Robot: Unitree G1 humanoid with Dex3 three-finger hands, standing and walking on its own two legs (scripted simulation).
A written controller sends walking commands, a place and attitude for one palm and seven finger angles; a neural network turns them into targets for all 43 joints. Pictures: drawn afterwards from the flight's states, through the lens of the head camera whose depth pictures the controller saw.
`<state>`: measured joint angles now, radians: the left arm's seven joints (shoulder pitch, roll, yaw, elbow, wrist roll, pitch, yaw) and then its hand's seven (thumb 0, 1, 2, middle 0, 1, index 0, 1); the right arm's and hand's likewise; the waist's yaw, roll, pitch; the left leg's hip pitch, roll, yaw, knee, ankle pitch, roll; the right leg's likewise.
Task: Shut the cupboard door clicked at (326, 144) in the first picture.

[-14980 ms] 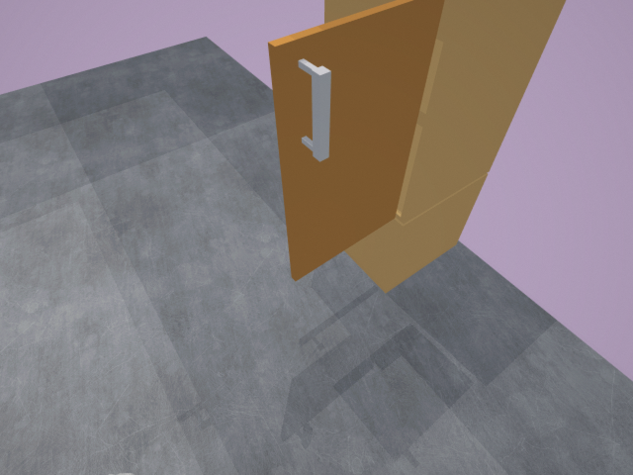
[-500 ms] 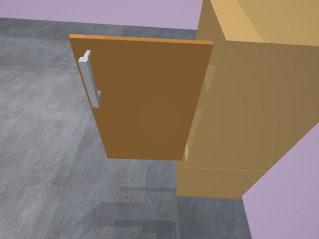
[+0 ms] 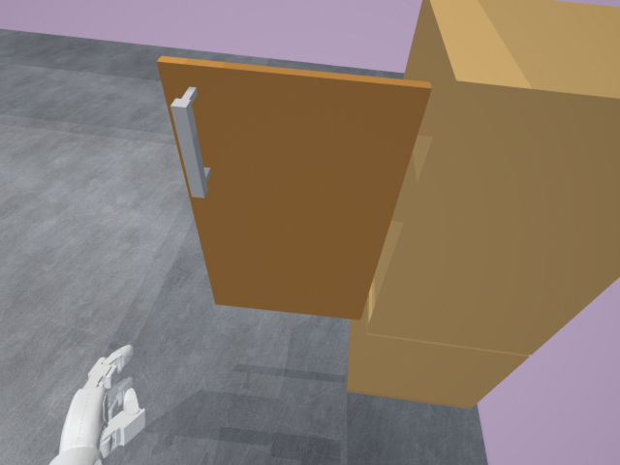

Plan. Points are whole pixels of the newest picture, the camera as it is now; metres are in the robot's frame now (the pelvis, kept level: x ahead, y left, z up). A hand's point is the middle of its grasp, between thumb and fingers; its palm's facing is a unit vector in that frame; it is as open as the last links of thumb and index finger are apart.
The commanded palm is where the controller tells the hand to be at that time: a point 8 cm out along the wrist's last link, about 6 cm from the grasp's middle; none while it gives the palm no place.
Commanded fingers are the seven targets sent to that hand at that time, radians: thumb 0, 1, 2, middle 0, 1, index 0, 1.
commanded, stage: raise the hand and make a fist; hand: left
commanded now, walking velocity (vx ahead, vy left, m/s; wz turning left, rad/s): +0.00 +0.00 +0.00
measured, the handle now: (195, 144) +0.50 +0.20 +0.15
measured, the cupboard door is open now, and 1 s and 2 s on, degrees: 92 92 92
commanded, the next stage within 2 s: bring the fist close to the handle in 1.78 s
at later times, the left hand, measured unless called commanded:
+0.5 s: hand (156, 410) +0.17 +0.18 +0.03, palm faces -0.04 -1.00 -0.07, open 5.1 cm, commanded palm +0.14 +0.24 +0.03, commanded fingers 0.00 0.90 0.90 -0.79 -0.94 -0.79 -0.94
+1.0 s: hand (129, 348) +0.21 +0.21 +0.10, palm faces -0.01 -1.00 -0.08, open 3.2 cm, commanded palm +0.18 +0.26 +0.10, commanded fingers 0.00 0.90 0.90 -1.25 -1.44 -1.25 -1.44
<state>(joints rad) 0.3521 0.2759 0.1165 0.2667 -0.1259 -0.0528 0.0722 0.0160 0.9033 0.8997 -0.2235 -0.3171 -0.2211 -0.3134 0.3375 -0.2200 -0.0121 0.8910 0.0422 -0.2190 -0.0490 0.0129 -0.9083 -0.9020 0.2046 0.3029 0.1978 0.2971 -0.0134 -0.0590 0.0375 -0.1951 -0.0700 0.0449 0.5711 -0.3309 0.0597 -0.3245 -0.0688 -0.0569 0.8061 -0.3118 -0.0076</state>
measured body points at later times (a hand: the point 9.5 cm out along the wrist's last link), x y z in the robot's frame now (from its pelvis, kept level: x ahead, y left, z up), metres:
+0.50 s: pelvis -0.03 -0.04 -0.05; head +0.00 -0.03 +0.40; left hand +0.17 +0.24 +0.04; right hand +0.18 -0.27 -0.10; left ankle -0.01 +0.08 -0.73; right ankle +0.01 -0.12 -0.73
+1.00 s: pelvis +0.00 +0.01 -0.01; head +0.02 +0.01 +0.44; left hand +0.21 +0.26 +0.10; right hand +0.19 -0.21 -0.07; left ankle -0.01 +0.08 -0.73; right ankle +0.01 -0.12 -0.73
